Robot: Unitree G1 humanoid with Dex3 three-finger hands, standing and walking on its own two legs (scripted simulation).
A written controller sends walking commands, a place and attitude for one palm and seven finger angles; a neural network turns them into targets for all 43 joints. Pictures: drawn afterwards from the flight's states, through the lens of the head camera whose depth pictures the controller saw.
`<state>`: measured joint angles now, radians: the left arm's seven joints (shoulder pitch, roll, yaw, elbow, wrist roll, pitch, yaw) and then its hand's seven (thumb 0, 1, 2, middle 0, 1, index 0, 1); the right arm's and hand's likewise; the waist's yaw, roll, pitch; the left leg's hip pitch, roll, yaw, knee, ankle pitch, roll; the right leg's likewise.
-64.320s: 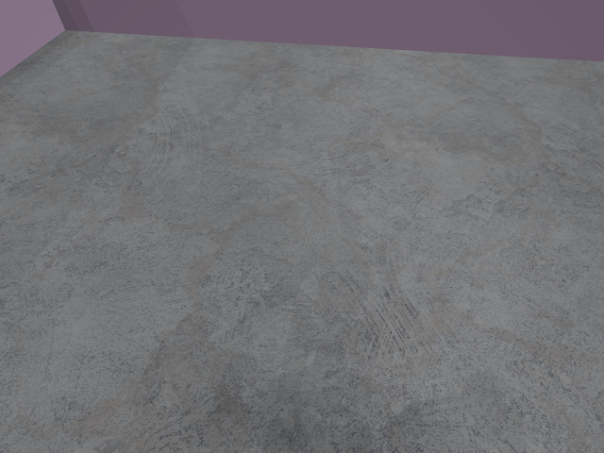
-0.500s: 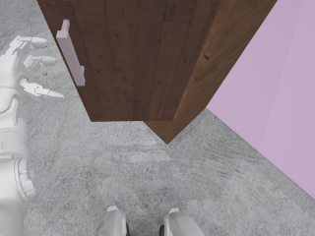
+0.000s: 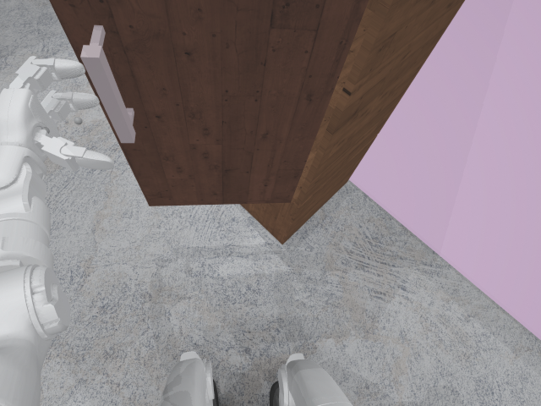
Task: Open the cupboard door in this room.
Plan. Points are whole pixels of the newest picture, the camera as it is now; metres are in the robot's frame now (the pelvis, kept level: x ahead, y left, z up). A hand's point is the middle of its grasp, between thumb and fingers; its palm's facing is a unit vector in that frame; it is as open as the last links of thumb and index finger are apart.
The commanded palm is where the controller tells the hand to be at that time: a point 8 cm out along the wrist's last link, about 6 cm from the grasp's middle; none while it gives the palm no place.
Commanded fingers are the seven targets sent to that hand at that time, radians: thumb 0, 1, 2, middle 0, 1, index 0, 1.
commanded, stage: slide the fingers in behind the handle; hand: left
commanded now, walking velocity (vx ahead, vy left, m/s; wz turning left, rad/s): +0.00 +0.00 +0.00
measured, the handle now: (114, 90) +0.55 +0.19 +0.08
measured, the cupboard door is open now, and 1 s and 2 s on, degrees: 49 49 49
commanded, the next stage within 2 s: close the thumb around the handle in 1.32 s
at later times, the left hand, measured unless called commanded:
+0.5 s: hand (100, 122) +0.50 +0.20 +0.07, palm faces +0.00 -1.00 +0.00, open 14.0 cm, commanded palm +0.47 +0.24 +0.07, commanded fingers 0.00 -0.50 0.30 -0.30 -1.20 -0.30 -1.20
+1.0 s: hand (123, 122) +0.50 +0.17 +0.07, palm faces +0.00 -1.00 +0.01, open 14.0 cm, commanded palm +0.47 +0.22 +0.07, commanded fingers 0.00 -0.50 0.30 -0.30 -1.20 -0.30 -1.20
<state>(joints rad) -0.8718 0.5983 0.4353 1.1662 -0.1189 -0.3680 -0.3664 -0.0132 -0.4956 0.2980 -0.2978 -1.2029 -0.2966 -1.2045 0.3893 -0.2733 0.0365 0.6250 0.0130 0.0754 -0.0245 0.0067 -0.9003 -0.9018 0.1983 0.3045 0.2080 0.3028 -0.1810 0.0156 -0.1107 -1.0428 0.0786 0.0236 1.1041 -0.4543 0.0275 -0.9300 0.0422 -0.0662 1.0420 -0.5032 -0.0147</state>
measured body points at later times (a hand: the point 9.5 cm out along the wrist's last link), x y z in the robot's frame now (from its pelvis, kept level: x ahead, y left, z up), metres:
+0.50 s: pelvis +0.00 +0.00 +0.00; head +0.13 +0.03 +0.43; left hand +0.49 +0.25 +0.08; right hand +0.02 -0.27 -0.11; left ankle +0.03 +0.10 -0.66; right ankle -0.01 -0.12 -0.66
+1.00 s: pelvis +0.00 +0.00 +0.00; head +0.12 +0.02 +0.43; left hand +0.49 +0.23 +0.07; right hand +0.01 -0.27 -0.11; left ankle +0.03 +0.10 -0.66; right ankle -0.01 -0.12 -0.66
